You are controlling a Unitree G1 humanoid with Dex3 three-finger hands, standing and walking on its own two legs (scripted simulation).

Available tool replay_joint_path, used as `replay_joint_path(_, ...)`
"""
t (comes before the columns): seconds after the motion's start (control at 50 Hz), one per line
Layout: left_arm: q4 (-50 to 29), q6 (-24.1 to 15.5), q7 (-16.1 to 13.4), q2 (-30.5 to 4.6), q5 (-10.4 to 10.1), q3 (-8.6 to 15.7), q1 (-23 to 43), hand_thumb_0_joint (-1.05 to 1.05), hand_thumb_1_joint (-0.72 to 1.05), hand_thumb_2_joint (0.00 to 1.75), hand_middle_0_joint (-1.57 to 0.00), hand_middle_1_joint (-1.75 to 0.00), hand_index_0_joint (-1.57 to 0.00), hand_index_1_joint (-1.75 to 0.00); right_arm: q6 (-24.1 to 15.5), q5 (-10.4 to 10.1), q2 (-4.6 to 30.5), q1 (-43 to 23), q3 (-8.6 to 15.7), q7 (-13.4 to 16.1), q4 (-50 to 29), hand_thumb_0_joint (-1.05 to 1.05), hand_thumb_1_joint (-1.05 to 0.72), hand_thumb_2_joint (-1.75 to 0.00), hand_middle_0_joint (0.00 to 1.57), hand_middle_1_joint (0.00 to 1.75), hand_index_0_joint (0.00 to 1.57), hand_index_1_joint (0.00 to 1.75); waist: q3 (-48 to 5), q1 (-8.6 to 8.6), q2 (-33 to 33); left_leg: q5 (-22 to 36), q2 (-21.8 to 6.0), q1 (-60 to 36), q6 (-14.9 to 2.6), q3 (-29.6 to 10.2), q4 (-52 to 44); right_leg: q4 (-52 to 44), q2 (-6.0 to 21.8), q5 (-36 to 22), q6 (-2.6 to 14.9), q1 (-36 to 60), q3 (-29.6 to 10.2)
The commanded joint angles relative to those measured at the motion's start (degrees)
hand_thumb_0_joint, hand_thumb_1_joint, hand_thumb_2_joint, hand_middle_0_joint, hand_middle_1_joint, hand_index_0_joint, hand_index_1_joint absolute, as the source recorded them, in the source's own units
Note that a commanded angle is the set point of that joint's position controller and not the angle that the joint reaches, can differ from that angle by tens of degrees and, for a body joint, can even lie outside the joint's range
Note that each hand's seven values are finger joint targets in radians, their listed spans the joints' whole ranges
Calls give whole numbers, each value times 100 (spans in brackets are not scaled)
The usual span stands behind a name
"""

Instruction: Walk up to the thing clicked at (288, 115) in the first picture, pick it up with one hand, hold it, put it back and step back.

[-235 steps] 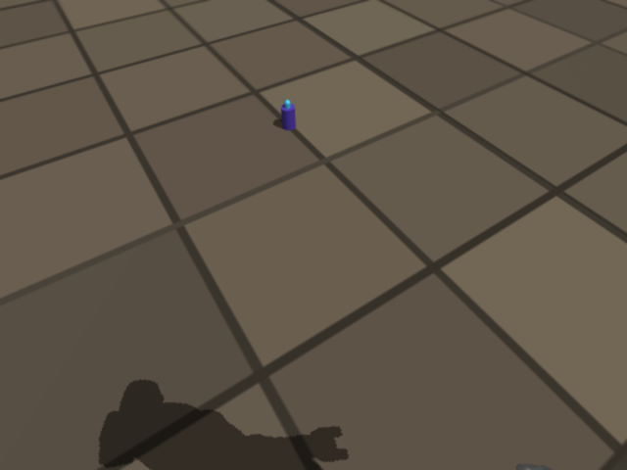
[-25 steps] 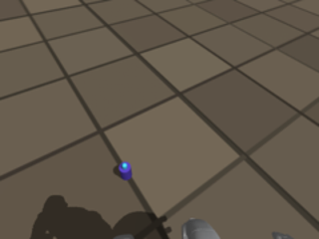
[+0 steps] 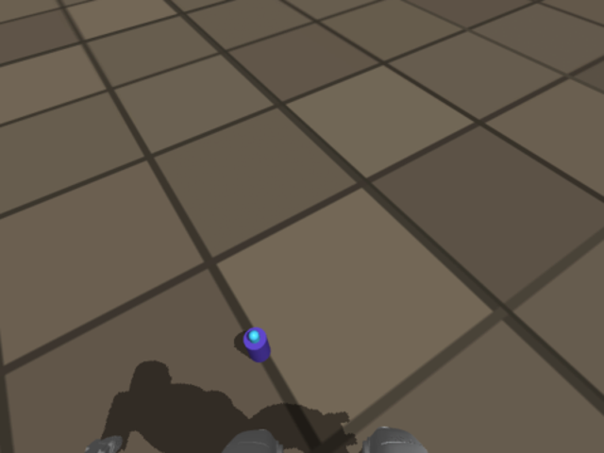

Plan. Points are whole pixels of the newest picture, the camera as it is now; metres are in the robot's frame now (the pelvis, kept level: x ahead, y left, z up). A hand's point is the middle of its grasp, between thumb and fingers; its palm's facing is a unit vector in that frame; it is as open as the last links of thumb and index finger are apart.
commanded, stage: walk up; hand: left
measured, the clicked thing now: (256, 343) +0.48 +0.20 -0.67
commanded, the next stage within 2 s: stand in 1.42 s
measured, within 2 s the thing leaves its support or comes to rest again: neither
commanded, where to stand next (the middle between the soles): +0.08 +0.01 m, yaw +0 degrees
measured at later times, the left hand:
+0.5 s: hand out of the picture +0.11 +0.27 -0.13, palm faces +0.00 -0.94 -0.35, open 7.4 cm
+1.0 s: hand (145, 445) +0.13 +0.26 -0.13, palm faces -0.02 -0.94 -0.34, open 7.4 cm
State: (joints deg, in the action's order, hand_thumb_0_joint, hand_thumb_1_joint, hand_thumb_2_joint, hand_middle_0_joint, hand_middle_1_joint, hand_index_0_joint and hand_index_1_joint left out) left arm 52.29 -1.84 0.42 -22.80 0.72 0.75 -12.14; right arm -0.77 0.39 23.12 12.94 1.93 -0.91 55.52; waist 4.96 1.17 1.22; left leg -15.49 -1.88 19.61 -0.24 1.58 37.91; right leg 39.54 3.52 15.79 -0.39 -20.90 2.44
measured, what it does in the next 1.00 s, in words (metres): stands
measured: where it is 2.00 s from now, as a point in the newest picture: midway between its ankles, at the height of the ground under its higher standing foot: outside the picture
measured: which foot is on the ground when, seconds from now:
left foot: down 0.00-1.00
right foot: down 0.00-1.00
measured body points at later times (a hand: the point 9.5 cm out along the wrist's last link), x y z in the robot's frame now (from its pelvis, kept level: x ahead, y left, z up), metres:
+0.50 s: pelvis +0.04 +0.01 +0.03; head +0.06 +0.01 +0.48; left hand +0.11 +0.31 -0.10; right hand +0.17 -0.29 -0.10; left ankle +0.05 +0.13 -0.72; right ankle +0.06 -0.13 -0.72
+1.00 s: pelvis +0.05 +0.00 +0.03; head +0.05 +0.00 +0.48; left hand +0.14 +0.30 -0.10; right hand +0.11 -0.30 -0.10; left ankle +0.05 +0.13 -0.72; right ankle +0.06 -0.13 -0.72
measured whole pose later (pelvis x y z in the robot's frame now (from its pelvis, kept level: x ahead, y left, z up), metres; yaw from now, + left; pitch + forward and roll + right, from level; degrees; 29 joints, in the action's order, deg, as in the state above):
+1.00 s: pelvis +0.05 +0.00 +0.03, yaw +0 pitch -2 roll +0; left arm 67.1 -0.8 0.3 -19.8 0.7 0.5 -3.7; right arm 0.1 0.1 20.2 4.9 0.6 -0.7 67.6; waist 2.9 -0.5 0.0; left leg -9.5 -1.7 6.4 0.8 2.1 18.4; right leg 18.0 2.1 8.7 -1.6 -6.8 1.1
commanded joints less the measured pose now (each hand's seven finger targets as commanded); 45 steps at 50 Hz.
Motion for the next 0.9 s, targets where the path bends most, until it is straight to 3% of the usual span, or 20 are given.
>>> replay_joint_path(0.0, -133, 45, -79, -969, -172, 228, 246, 0, 90, 90, -20, -30, -20, -30, -193, 24, 1630, -275, 323, 102, -253, 0, -90, -90, 20, 30, 20, 30, -363, 2, 676, -1134, -1478, 172, -749, -2256, -2063, -169, -149, 1128, 206, -60, -193)
replay_joint_path(0.02, 73, 73, -84, -1127, -127, 284, 160, 0, 90, 90, -20, -30, -20, -30, -173, 8, 1556, -622, 283, 81, -267, 0, -90, -90, 20, 30, 20, 30, -186, 102, 492, -1550, -1443, 641, -856, -2088, -2104, 10, -92, 1076, 201, 476, -260)
replay_joint_path(0.06, 234, 17, -56, -1040, -100, 245, 155, 0, 90, 90, -20, -30, -20, -30, -168, 20, 1308, -821, 147, 82, -174, 0, -90, -90, 20, 30, 20, 30, -278, 148, 436, -916, -928, 381, -485, -1316, -1766, -829, -9, 331, 225, 753, -339)
replay_joint_path(0.1, 425, -37, -66, -1145, -118, 235, 202, 0, 90, 90, -20, -30, -20, -30, -166, -20, 1147, -800, 68, 67, -21, 0, -90, -90, 20, 30, 20, 30, -471, 92, 565, -355, -681, 108, -266, -977, -1549, -1144, 129, -152, 274, 909, -565)
replay_joint_path(0.14, 504, -47, -56, -1157, -103, 191, 485, 0, 90, 90, -20, -30, -20, -30, -144, -17, 1118, -763, 49, 59, 85, 0, -90, -90, 20, 30, 20, 30, -475, -44, 514, -667, -652, -25, -244, -987, -1754, -1277, 181, -104, 265, 858, -603)
replay_joint_path(0.18, 621, -37, -46, -1079, -132, 147, 564, 0, 90, 90, -20, -30, -20, -30, -140, -14, 1172, -906, 51, 66, 194, 0, -90, -90, 20, 30, 20, 30, -405, -6, 545, -575, -710, -215, -225, -1029, -1915, -1397, 142, -132, 209, 836, -524)
replay_joint_path(0.26, 892, -85, -61, -1100, -120, 123, 699, 0, 90, 90, -20, -30, -20, -30, -148, -70, 1042, -999, 22, 76, 344, 0, -90, -90, 20, 30, 20, 30, -710, -76, 107, 847, -593, -777, -181, -729, -1596, -1726, 334, -1136, 181, 1094, -645)
replay_joint_path(0.3, 950, -98, -72, -1111, -125, 115, 806, 0, 90, 90, -20, -30, -20, -30, -134, -83, 1035, -1042, 45, 90, 434, 0, -90, -90, 20, 30, 20, 30, -840, -126, -10, 1207, -563, -1105, -162, -593, -1552, -1846, 425, -1501, 181, 1113, -659)
replay_joint_path(0.42, 1122, -75, -88, -991, -113, 100, 971, 0, 90, 90, -20, -30, -20, -30, -96, -82, 999, -1251, 60, 96, 632, 0, -90, -90, 20, 30, 20, 30, -1087, -107, -104, 1747, -619, -1432, -149, -528, -1754, -2014, 485, -1852, 105, 1452, -558)
replay_joint_path(0.48, 1189, -53, -92, -965, -111, 112, 1049, 0, 90, 90, -20, -30, -20, -30, -84, -68, 952, -1326, 61, 101, 703, 0, -90, -90, 20, 30, 20, 30, -949, -108, -184, 1816, -608, -1480, -103, -493, -1899, -2129, 480, -1817, 70, 1395, -547)
replay_joint_path(0.76, 1196, -24, -77, -959, -31, 173, 1244, 0, 90, 90, -20, -30, -20, -30, -67, -18, 916, -1368, 66, 81, 794, 0, -90, -90, 20, 30, 20, 30, -693, -130, -153, 1038, -547, -1319, -38, -471, -2280, -2428, 445, -1213, 34, 1474, -564)
replay_joint_path(0.88, 1153, -17, -83, -933, -19, 197, 1222, 0, 90, 90, -20, -30, -20, -30, -68, -12, 908, -1258, 72, 86, 782, 0, -90, -90, 20, 30, 20, 30, -744, -140, -145, 1075, -560, -1330, -53, -463, -2247, -2438, 419, -1190, 50, 1527, -543)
